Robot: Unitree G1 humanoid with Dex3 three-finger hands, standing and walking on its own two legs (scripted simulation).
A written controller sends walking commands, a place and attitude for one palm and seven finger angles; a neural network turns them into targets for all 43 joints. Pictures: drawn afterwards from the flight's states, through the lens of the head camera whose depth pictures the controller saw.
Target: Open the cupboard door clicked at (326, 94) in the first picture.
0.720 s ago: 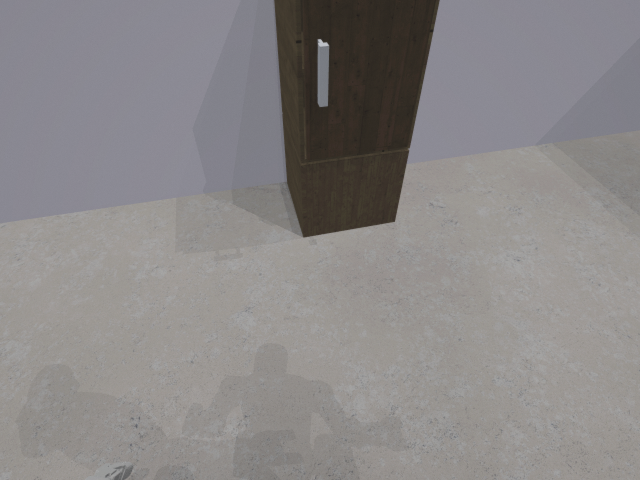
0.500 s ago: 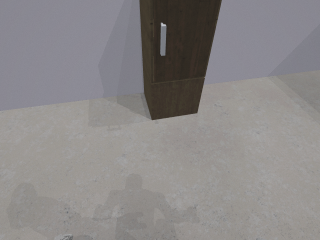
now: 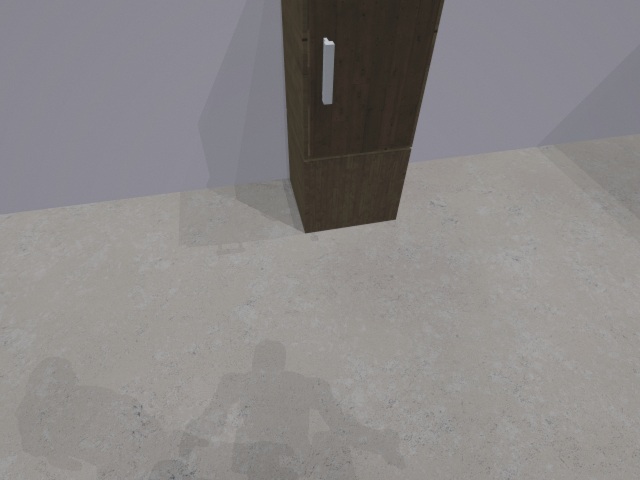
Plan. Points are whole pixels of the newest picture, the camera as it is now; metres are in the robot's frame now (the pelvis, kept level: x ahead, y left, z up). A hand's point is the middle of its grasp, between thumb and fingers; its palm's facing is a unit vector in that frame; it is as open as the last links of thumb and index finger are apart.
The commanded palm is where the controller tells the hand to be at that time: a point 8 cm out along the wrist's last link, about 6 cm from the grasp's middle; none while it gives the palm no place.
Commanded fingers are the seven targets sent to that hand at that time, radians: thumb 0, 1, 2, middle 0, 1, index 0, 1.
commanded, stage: stand and wait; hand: left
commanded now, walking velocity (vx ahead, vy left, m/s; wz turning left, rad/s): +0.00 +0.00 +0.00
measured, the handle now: (326, 71) +1.23 +0.06 -0.03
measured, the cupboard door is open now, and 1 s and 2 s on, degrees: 0 0 0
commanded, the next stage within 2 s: look at it before walking up in 0.10 s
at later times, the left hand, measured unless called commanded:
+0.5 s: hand out of the picture +0.06 +0.24 -0.16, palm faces -0.02 -0.95 -0.32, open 7.4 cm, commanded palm none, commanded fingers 0.00 0.90 0.90 -0.20 -0.30 -0.20 -0.30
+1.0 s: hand out of the picture +0.06 +0.23 -0.16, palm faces -0.04 -0.95 -0.31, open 7.4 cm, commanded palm none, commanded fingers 0.00 0.90 0.90 -0.20 -0.30 -0.20 -0.30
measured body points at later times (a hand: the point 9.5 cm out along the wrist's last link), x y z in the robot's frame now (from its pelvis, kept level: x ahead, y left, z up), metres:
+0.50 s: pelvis +0.00 +0.00 +0.00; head +0.00 +0.00 +0.45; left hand +0.06 +0.29 -0.13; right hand +0.07 -0.30 -0.13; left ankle +0.01 +0.12 -0.74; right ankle +0.01 -0.13 -0.74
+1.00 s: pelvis +0.00 +0.00 +0.00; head +0.01 +0.00 +0.45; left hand +0.07 +0.28 -0.14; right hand +0.08 -0.29 -0.14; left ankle +0.01 +0.12 -0.74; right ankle +0.01 -0.13 -0.74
